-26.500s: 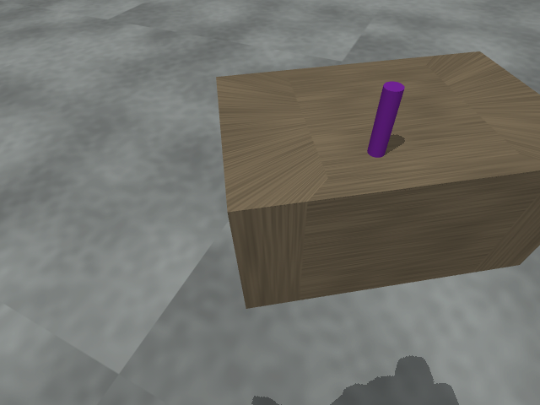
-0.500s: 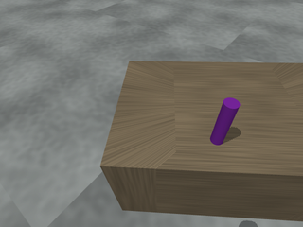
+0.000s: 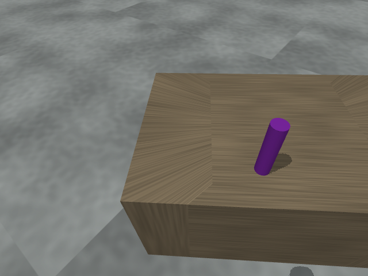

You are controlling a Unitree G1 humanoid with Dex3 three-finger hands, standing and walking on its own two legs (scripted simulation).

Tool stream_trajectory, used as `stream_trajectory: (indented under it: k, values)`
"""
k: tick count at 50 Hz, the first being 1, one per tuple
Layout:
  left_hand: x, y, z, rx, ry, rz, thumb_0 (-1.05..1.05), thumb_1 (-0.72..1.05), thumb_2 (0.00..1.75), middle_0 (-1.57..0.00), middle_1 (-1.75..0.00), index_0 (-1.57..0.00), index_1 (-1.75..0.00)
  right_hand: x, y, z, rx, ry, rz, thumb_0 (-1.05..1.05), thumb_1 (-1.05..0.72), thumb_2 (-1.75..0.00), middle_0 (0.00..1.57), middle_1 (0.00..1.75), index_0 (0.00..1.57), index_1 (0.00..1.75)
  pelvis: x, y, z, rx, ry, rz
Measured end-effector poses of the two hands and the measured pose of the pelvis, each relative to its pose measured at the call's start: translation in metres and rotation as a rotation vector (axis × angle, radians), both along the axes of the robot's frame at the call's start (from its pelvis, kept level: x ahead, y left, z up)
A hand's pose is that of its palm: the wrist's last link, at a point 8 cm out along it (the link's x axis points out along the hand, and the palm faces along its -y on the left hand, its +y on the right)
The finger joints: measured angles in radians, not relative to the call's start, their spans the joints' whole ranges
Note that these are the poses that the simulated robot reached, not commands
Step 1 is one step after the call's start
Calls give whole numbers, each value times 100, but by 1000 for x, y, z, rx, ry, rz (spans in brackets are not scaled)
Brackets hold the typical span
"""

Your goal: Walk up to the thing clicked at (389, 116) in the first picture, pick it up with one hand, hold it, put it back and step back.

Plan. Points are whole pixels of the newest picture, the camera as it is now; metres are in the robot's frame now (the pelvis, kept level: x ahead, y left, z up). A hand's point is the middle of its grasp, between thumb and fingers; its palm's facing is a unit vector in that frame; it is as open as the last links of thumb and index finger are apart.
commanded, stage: stand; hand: right
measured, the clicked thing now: (269, 149) +0.49 -0.24 -0.07
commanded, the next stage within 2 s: step back in 0.48 s
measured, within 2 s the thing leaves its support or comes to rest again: neither
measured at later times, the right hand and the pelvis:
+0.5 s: hand out of the picture +0.06 -0.25 -0.16, palm faces -0.03 +0.94 -0.34, open 7.4 cm; pelvis +0.00 +0.00 +0.00, yaw +0 degrees
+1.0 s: hand out of the picture -0.03 -0.22 -0.15, palm faces -0.02 +0.90 -0.44, open 7.4 cm; pelvis -0.09 +0.05 -0.02, yaw -1 degrees
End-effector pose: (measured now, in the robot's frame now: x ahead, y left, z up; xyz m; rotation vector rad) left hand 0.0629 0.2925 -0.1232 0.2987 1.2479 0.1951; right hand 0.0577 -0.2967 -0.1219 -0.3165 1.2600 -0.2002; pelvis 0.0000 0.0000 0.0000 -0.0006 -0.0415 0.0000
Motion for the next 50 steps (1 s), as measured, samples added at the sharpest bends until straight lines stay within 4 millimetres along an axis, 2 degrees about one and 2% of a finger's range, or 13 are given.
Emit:
stream_trajectory:
  k: [24,32,37,40,42,46,50]
  values:
    - [-1,2,1,6,-1,-3,0,90,90,-21,-30,-20,-30,1,-1,1,0,-3,7,0,-90,-89,20,30,20,30,-1,-1,0,-1,1,1]
    - [-2,19,-5,34,-34,12,0,90,90,-21,-30,-20,-30,-2,-9,-4,-30,2,3,0,-90,-89,20,30,20,30,-27,5,-11,-11,13,8]
    - [2,42,-13,53,-65,-32,0,90,90,-21,-30,-20,-30,-20,-2,0,-72,-2,-2,0,-90,-89,20,30,20,30,-45,25,-19,0,25,9]
    - [10,58,-24,44,-110,-46,0,90,90,-21,-30,-20,-30,-40,6,-2,-112,11,8,0,-90,-89,20,30,20,30,-55,40,-31,-9,31,22]
    - [12,64,-28,41,-130,-42,0,90,90,-21,-30,-20,-30,-57,15,-2,-119,40,10,0,-90,-89,20,30,20,30,-64,46,-32,-2,19,15]
    - [3,67,-24,31,-116,-46,0,90,90,-21,-30,-20,-30,-83,31,8,-110,71,-6,0,-90,-89,20,30,20,30,-74,50,-21,-20,25,8]
    - [-18,66,-21,21,-83,-68,0,90,90,-21,-30,-20,-30,-92,39,10,-105,39,-22,1,-90,-89,20,30,20,30,-85,55,-16,-27,28,-15]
